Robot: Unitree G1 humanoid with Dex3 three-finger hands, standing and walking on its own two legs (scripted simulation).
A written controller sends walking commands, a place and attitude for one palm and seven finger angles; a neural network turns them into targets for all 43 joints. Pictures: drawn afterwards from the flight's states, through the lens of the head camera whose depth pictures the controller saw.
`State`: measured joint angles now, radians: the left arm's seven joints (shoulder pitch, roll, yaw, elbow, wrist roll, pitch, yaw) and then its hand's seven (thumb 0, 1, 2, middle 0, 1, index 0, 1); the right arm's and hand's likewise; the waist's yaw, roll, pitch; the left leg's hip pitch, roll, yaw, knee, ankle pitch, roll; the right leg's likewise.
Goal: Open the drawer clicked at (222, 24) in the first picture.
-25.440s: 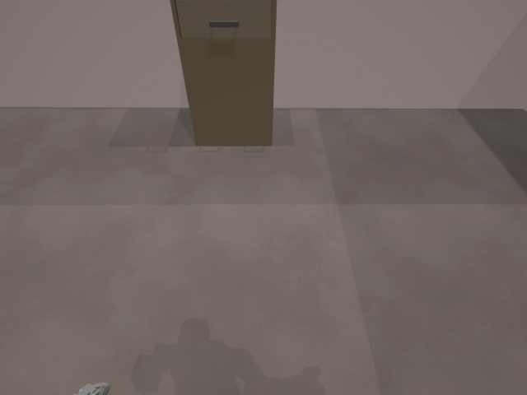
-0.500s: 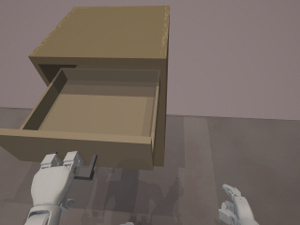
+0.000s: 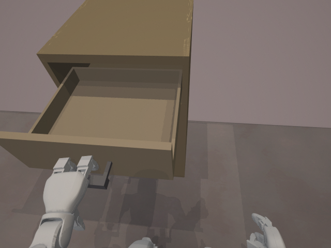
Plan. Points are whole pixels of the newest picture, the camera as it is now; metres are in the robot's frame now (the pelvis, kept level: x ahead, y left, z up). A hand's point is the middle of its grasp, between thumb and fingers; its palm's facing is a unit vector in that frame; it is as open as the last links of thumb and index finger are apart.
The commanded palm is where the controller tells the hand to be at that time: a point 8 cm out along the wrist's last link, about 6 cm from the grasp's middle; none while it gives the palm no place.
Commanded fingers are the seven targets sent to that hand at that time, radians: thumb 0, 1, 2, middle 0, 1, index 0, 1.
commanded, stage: lift the hand off the handle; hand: left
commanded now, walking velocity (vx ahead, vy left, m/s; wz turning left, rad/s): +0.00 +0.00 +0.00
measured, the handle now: (83, 172) +0.28 +0.24 +0.02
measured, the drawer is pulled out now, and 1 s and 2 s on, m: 0.30 0.30 0.30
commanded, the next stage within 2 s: draw the hand back to the body in 1.26 s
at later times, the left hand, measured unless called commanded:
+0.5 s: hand (66, 180) +0.24 +0.24 +0.07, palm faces +0.06 -0.09 -0.99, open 13.4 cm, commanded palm +0.22 +0.24 +0.13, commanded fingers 0.00 -0.50 0.30 -0.30 -1.20 -0.30 -1.20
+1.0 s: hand (50, 164) +0.24 +0.24 +0.14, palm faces +0.06 -0.07 -1.00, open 13.8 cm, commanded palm +0.22 +0.24 +0.20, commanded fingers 0.00 -0.50 0.30 -0.30 -1.20 -0.30 -1.20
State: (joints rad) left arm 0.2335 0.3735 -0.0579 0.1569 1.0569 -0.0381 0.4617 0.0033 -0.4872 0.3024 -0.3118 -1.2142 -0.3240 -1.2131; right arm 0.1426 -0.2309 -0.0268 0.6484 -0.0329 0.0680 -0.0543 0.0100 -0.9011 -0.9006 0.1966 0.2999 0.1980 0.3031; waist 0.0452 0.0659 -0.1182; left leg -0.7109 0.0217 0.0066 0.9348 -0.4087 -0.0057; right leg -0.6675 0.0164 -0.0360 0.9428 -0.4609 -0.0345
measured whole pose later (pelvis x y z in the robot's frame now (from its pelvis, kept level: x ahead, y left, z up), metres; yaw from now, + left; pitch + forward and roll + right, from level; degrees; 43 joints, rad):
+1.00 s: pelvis +0.03 +0.00 +0.04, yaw +0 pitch +1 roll +0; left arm 0.35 0.50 -0.01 -0.30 0.90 0.07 0.11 0.00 -0.49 0.30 -0.32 -1.20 -0.32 -1.21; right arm 0.10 -0.25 0.03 0.60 0.00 0.09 -0.02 0.01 -0.90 -0.90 0.20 0.30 0.20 0.30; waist 0.10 0.11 -0.05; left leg -0.30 0.01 0.02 0.59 -0.31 0.00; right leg -0.26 0.01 -0.02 0.59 -0.35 -0.03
